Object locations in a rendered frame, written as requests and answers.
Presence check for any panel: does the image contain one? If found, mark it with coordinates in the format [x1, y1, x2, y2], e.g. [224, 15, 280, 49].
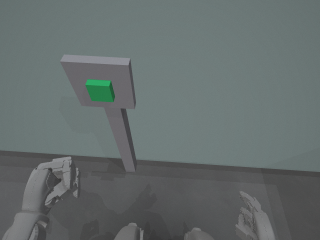
[60, 54, 137, 173]

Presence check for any robot left hand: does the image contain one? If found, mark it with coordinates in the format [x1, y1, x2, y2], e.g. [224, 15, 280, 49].
[21, 156, 81, 215]

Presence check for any robot thigh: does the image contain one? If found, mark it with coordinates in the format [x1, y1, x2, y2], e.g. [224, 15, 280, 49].
[184, 230, 214, 240]
[114, 225, 144, 240]

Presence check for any left robot thigh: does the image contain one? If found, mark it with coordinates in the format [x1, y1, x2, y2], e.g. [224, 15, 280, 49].
[114, 225, 144, 240]

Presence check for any button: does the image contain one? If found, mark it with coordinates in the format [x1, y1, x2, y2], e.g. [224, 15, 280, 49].
[85, 79, 115, 102]

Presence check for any left robot forearm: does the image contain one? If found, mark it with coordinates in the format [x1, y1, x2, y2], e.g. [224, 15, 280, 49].
[2, 211, 50, 240]

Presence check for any right robot thigh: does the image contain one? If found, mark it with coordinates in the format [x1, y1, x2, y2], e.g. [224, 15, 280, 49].
[184, 230, 214, 240]

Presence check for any robot right hand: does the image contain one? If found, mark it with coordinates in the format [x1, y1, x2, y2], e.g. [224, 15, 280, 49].
[235, 191, 277, 240]

